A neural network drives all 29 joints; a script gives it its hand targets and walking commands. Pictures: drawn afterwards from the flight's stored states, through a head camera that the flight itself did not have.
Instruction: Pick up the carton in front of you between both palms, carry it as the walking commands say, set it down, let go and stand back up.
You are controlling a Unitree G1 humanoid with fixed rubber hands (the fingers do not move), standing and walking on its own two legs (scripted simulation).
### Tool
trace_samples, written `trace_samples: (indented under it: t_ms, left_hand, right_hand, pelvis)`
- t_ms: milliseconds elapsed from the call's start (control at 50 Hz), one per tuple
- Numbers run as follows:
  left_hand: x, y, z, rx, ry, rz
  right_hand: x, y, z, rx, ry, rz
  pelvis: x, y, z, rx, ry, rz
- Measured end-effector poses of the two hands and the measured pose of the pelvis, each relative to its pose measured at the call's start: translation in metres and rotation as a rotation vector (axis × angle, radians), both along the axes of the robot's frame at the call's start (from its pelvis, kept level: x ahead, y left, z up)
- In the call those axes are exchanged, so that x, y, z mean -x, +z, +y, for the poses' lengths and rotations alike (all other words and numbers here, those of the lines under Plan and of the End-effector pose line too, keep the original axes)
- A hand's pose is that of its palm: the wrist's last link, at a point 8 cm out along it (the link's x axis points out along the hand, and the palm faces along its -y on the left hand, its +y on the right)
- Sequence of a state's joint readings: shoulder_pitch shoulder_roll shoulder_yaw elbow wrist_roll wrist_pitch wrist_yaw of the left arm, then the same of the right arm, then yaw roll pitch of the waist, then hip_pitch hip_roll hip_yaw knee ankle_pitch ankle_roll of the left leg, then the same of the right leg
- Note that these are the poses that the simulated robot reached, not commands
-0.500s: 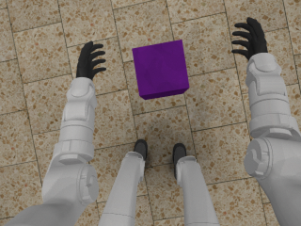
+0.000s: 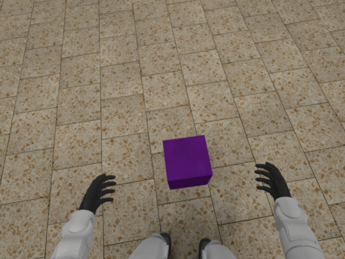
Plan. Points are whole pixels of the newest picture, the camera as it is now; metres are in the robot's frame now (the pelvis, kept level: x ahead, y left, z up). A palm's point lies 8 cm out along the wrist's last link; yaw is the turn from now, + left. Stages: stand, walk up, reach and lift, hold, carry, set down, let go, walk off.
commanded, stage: let go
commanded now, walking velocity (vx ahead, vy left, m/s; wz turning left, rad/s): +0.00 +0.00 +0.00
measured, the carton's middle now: (186, 164) +0.48 +0.01 -0.63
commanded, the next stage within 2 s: stand in 0.70 s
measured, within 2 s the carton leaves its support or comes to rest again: neither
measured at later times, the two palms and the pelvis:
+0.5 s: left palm (89, 218) +0.18 +0.22 -0.05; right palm (309, 240) +0.18 -0.25 -0.05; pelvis +0.02 -0.01 +0.02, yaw +0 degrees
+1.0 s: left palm (79, 236) +0.14 +0.25 -0.10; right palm out of the picture +0.13 -0.26 -0.08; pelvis +0.05 +0.00 +0.01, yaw +1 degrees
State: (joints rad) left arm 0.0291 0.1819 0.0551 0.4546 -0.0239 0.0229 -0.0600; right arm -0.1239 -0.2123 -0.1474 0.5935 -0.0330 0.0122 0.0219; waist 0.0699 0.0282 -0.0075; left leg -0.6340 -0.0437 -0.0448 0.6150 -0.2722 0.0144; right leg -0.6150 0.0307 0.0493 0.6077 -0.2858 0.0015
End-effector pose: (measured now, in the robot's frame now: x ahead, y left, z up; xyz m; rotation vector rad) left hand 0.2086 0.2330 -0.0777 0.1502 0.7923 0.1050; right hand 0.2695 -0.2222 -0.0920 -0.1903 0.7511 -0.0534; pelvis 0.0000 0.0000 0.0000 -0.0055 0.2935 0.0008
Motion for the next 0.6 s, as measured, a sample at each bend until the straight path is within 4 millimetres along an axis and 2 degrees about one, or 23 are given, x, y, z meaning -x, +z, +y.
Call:
trace_samples:
  t_ms: [140,320,480,600]
  left_hand:
    - [0.03,0.023,-0.002,-0.002,0.001,0.006]
    - [0.029,0.03,-0.012,0.006,-0.033,-0.005]
    - [0.025,0.029,-0.018,0.002,-0.05,0.001]
    - [0.028,0.033,-0.012,-0.036,-0.03,0.016]
  right_hand:
    - [0.04,0.022,-0.008,-0.007,-0.006,0.007]
    - [0.081,0.04,-0.022,-0.004,-0.023,0.032]
    - [0.094,0.046,-0.026,-0.009,-0.029,0.044]
    - [0.096,0.042,-0.023,-0.006,-0.036,0.034]
  pelvis:
    - [-0.015,0.013,-0.004,-0.006,0.005,-0.143]
    - [-0.022,0.019,-0.012,-0.011,0.006,-0.286]
    - [-0.019,0.018,-0.015,-0.009,-0.002,-0.355]
    - [-0.016,0.016,-0.013,-0.007,0.004,-0.373]
